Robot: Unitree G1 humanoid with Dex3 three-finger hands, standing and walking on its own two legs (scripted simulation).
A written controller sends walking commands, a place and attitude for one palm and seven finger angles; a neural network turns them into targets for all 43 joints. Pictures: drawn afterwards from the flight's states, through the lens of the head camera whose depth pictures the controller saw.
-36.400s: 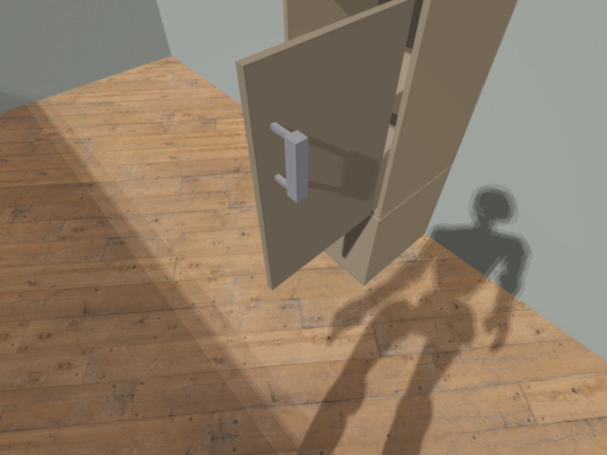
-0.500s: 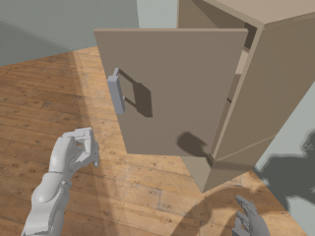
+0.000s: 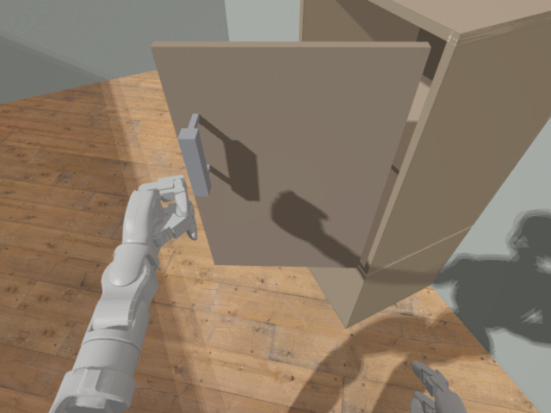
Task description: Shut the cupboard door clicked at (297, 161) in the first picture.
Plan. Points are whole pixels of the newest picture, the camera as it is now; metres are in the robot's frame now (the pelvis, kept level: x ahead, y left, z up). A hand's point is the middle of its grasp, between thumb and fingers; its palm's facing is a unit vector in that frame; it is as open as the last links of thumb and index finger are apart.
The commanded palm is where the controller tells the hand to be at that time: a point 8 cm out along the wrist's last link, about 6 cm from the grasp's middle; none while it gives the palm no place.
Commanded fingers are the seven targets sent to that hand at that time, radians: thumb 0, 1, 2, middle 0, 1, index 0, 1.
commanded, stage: bring the fist close to the handle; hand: left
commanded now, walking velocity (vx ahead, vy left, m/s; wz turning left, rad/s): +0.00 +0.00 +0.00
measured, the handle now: (198, 155) +0.50 +0.16 +0.10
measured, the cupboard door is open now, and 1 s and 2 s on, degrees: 63 62 44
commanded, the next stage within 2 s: push the door shut along its arc in 0.56 s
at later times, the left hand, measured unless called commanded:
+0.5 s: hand (196, 198) +0.41 +0.14 +0.10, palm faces +0.03 -1.00 -0.01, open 3.1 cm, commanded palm +0.38 +0.19 +0.10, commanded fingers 0.00 0.90 0.90 -1.30 -1.50 -1.30 -1.50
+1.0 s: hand (211, 181) +0.43 +0.12 +0.11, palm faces -0.06 -1.00 -0.02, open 3.1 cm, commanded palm +0.42 +0.17 +0.10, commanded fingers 0.00 0.90 0.90 -1.30 -1.50 -1.30 -1.50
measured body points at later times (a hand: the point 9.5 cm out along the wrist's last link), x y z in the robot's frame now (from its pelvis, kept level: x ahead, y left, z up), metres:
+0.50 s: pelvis +0.00 +0.00 +0.00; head +0.03 -0.01 +0.45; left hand +0.40 +0.20 +0.10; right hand +0.07 -0.26 -0.12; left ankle +0.03 +0.12 -0.71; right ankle -0.02 -0.11 -0.71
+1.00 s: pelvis -0.01 +0.00 -0.01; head +0.02 -0.01 +0.44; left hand +0.42 +0.17 +0.12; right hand +0.09 -0.25 -0.12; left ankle +0.03 +0.12 -0.71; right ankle -0.02 -0.11 -0.71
